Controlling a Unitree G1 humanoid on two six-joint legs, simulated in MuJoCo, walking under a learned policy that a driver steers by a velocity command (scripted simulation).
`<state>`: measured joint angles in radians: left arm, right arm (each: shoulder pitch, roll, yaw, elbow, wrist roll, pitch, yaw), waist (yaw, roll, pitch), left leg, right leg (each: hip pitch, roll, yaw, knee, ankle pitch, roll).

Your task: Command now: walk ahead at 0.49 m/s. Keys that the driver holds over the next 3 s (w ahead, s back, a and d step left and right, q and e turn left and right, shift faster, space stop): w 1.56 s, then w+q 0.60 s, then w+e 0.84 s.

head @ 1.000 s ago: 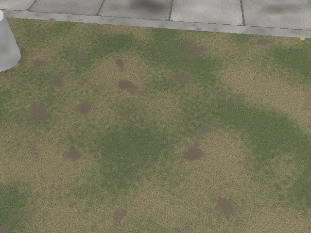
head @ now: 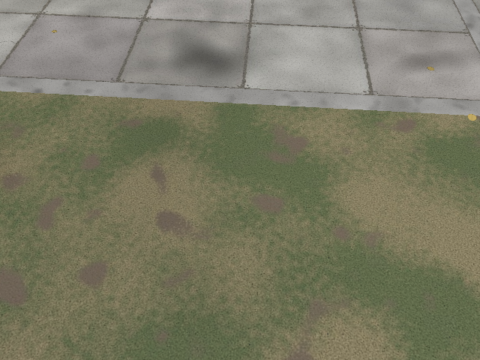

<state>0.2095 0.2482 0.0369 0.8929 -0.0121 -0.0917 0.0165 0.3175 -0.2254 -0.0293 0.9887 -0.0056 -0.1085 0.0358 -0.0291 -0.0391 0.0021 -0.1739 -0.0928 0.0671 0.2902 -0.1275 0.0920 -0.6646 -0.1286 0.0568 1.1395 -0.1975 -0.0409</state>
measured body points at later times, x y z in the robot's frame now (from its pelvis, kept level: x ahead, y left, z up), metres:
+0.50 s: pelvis +0.28 -0.08 +0.00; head +0.29 -0.10 +0.45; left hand +0.33 +0.18 -0.12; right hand +0.37 -0.35 -0.14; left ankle +0.29 +0.08 -0.66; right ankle +0.30 -0.16 -0.74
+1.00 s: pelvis +0.55 -0.01 -0.01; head +0.58 +0.00 +0.44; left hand +0.59 +0.25 -0.15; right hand +0.66 -0.28 -0.13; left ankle +0.61 +0.07 -0.74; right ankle +0.47 -0.17 -0.65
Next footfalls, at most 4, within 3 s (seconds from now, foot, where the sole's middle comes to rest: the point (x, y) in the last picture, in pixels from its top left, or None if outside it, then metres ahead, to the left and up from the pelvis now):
0.30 right None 0.34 -0.17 -0.78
0.86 left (218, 316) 0.65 0.07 -0.78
1.42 right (286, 227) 0.97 -0.16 -0.78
2.00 left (209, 168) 1.25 0.11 -0.78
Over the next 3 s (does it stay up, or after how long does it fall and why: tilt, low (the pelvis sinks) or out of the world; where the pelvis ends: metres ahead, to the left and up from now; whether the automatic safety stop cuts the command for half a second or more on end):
stays up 1.69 0.12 -0.02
